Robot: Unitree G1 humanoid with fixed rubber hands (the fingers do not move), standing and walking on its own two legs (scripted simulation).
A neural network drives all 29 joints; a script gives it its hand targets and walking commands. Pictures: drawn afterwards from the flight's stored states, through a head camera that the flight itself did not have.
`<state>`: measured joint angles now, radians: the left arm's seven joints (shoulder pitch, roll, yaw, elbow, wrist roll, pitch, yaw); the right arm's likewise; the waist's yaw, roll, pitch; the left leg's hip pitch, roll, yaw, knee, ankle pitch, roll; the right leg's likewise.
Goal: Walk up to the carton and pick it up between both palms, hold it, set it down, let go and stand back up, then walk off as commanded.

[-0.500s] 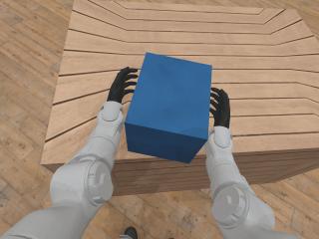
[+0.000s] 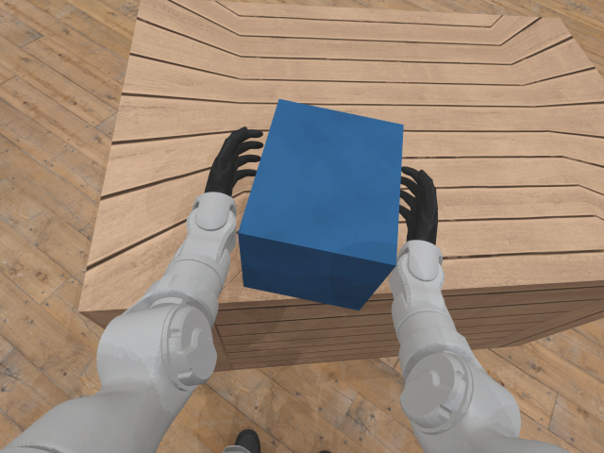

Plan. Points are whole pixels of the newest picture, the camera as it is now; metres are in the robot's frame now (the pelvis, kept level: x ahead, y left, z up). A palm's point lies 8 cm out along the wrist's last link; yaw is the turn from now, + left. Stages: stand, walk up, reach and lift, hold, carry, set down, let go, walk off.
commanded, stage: reach and lift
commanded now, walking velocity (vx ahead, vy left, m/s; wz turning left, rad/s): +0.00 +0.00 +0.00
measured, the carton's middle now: (320, 208) +0.45 -0.03 -0.01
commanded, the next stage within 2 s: none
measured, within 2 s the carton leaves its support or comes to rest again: leaves its support in 0.70 s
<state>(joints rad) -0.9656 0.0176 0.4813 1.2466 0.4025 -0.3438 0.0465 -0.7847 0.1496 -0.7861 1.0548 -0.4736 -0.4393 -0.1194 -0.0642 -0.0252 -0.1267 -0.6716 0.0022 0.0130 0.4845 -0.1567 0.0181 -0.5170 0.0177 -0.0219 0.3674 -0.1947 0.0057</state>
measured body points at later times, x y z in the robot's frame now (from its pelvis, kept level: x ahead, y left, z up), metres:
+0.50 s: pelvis +0.00 +0.00 +0.00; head +0.11 +0.04 +0.44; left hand +0.47 +0.11 +0.04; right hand +0.41 -0.16 +0.03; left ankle +0.03 +0.08 -0.73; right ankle -0.03 -0.14 -0.73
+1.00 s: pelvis -0.02 +0.00 +0.00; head +0.08 +0.04 +0.44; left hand +0.44 +0.10 +0.04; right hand +0.38 -0.17 +0.04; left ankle +0.03 +0.08 -0.73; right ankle -0.03 -0.14 -0.73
